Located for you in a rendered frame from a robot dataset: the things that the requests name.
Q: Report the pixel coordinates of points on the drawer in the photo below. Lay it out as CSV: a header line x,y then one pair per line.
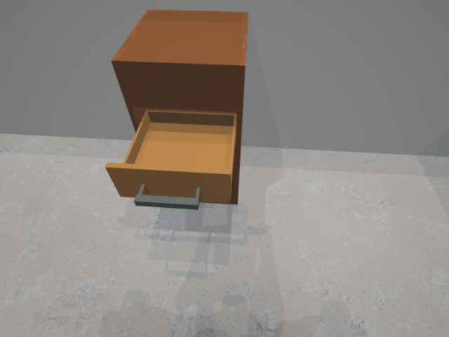
x,y
173,153

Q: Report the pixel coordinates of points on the handle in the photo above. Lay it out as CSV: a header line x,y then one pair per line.
x,y
167,202

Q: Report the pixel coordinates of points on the cabinet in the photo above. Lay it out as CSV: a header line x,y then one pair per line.
x,y
186,61

